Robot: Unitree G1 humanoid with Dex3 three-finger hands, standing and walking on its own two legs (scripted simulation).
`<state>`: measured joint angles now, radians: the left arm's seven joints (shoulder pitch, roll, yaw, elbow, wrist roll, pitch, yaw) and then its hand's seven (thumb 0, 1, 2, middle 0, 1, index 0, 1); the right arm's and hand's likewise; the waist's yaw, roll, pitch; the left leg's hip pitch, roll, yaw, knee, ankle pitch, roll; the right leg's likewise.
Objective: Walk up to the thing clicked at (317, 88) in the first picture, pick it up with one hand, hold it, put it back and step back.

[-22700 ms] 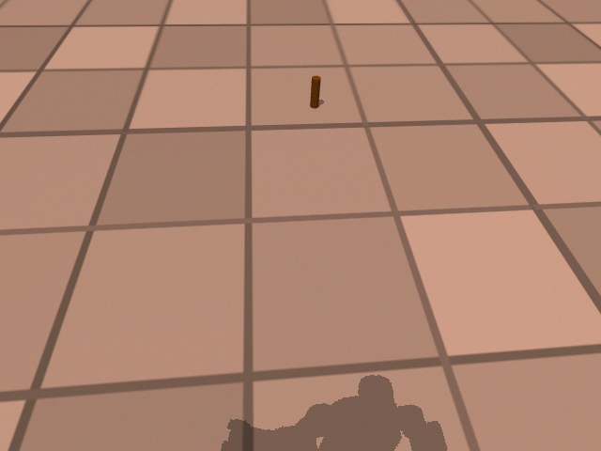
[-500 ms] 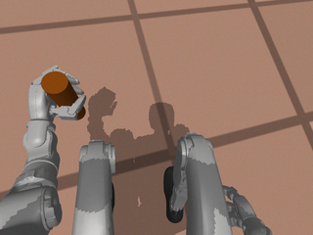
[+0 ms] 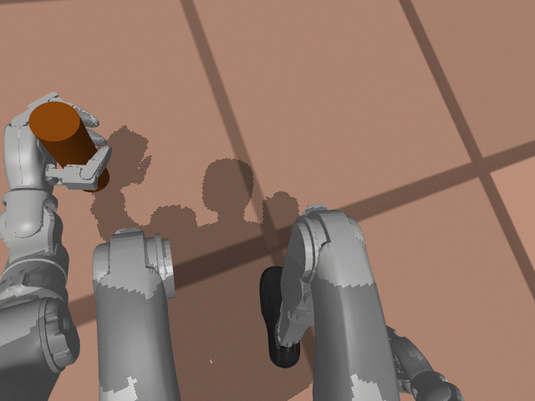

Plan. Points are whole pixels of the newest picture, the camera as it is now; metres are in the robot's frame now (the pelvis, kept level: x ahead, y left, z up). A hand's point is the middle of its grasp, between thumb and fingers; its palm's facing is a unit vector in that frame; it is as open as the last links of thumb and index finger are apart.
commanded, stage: crouch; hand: left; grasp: from the side
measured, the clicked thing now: (77, 154) +0.45 +0.21 -0.09
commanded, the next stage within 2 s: lower in 0.22 s
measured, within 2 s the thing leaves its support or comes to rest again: rests again in 1.78 s
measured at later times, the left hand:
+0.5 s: hand (92, 157) +0.45 +0.20 -0.13, palm faces +0.05 -1.00 -0.02, open 7.1 cm
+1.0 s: hand (100, 163) +0.46 +0.20 -0.18, palm faces +0.09 -1.00 -0.03, open 7.0 cm
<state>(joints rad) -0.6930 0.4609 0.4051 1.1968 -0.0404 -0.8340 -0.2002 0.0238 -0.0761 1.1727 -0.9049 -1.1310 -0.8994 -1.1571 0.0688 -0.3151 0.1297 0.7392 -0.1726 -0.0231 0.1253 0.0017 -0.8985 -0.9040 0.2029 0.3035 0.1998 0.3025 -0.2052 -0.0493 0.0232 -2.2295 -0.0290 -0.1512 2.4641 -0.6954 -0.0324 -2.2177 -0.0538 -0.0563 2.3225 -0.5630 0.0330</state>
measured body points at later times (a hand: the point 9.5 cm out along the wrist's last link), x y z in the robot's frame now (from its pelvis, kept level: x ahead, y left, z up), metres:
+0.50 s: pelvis +0.00 +0.01 -0.02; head +0.22 +0.10 +0.36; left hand +0.45 +0.25 -0.12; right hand +0.10 -0.27 -0.10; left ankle +0.09 +0.13 -0.29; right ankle +0.13 -0.13 -0.29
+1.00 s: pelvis -0.01 +0.02 -0.03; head +0.25 +0.14 +0.32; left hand +0.45 +0.25 -0.17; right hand +0.09 -0.26 -0.09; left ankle +0.09 +0.13 -0.29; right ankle +0.13 -0.13 -0.29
